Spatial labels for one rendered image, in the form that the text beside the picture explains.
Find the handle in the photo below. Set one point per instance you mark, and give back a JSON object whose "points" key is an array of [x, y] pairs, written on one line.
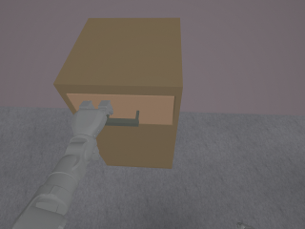
{"points": [[128, 122]]}

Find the left robot upper arm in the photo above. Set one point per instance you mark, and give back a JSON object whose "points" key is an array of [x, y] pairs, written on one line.
{"points": [[38, 218]]}

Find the robot left forearm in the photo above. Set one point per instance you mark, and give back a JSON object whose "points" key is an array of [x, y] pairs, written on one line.
{"points": [[56, 193]]}

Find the cabinet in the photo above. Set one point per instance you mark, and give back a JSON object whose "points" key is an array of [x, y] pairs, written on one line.
{"points": [[128, 56]]}

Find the left robot hand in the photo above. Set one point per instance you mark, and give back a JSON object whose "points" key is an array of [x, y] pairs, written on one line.
{"points": [[90, 121]]}

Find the drawer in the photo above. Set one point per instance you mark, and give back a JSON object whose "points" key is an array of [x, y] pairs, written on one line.
{"points": [[153, 109]]}

